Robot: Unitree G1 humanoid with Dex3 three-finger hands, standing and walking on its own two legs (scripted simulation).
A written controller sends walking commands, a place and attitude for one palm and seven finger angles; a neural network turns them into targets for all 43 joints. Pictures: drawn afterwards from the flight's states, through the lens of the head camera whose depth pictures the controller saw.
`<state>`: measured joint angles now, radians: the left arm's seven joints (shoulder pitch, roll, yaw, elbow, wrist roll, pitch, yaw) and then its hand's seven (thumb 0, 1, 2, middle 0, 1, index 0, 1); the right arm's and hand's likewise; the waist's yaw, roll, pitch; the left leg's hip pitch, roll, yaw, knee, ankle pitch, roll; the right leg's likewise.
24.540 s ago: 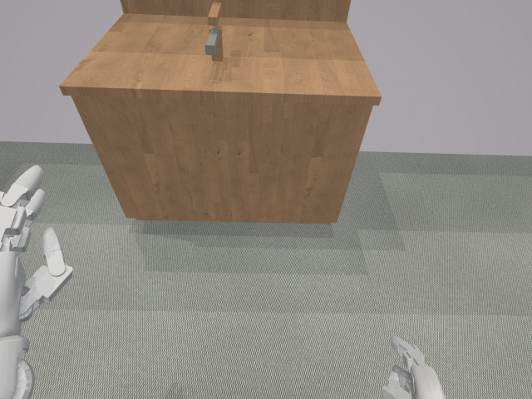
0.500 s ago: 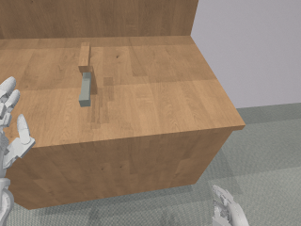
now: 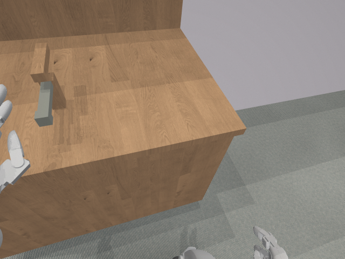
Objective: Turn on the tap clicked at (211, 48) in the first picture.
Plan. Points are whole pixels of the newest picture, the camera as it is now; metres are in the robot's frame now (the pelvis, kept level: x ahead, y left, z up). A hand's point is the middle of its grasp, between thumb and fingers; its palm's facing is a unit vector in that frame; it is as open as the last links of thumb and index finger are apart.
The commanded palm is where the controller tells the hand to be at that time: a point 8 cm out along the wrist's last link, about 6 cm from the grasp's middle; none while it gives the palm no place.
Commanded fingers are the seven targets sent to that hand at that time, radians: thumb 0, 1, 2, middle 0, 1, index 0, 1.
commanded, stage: shuffle to correct the standing spot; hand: left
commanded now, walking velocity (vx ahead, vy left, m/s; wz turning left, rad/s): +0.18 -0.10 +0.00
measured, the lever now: (44, 118) +0.38 +0.33 +0.09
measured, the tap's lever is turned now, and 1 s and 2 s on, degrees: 0 0 0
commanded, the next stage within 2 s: come to a stop and stand still in 0.20 s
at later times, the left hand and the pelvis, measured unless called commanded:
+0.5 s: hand (69, 131) +0.28 +0.20 +0.19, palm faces +0.37 -0.84 -0.40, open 7.5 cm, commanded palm +0.21 +0.24 +0.20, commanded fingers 0.00 0.90 0.90 -0.20 -0.30 -0.20 -0.30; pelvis +0.05 -0.04 +0.01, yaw +0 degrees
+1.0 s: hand (42, 154) +0.24 +0.23 +0.18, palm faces +0.30 -0.90 -0.32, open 7.5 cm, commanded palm +0.19 +0.28 +0.20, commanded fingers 0.00 0.90 0.90 -0.20 -0.30 -0.20 -0.30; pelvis +0.01 +0.01 +0.02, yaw -4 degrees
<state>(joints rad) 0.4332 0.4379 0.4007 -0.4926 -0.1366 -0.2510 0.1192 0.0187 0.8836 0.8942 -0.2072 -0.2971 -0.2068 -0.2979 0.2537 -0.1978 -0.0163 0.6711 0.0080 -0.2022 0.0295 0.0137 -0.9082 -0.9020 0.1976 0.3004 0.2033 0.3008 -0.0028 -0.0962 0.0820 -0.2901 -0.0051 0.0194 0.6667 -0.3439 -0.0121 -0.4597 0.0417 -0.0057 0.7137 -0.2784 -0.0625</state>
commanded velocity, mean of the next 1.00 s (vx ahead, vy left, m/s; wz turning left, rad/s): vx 0.01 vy -0.02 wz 0.00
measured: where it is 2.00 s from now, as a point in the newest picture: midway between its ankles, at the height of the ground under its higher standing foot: outside the picture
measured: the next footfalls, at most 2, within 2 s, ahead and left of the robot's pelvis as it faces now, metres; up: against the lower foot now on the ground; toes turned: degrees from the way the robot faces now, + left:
none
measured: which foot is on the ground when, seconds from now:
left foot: down 0.00-1.00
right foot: down 0.00-1.00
